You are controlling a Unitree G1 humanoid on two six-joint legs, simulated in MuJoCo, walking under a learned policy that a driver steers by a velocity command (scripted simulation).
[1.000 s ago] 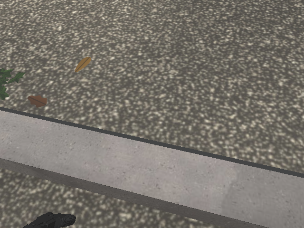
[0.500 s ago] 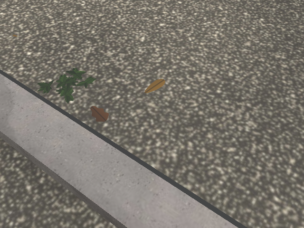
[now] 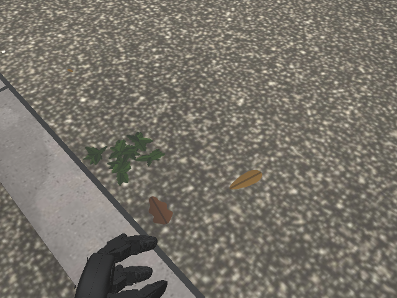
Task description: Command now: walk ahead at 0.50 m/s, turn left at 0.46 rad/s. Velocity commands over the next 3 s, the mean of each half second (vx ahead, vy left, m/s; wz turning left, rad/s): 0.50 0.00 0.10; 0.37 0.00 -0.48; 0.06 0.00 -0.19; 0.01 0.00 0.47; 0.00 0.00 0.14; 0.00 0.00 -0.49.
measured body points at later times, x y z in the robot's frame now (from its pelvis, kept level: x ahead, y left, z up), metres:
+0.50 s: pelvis +0.31 +0.00 +0.10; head +0.35 -0.01 +0.55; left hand +0.23 +0.25 -0.02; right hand +0.59 -0.17 +0.05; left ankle +0.46 +0.10 -0.62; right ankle +0.14 -0.10 -0.63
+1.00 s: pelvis +0.57 -0.04 +0.09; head +0.60 -0.06 +0.54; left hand +0.84 +0.13 +0.02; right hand +0.56 -0.34 -0.03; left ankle +0.46 +0.11 -0.62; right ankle +0.68 -0.16 -0.63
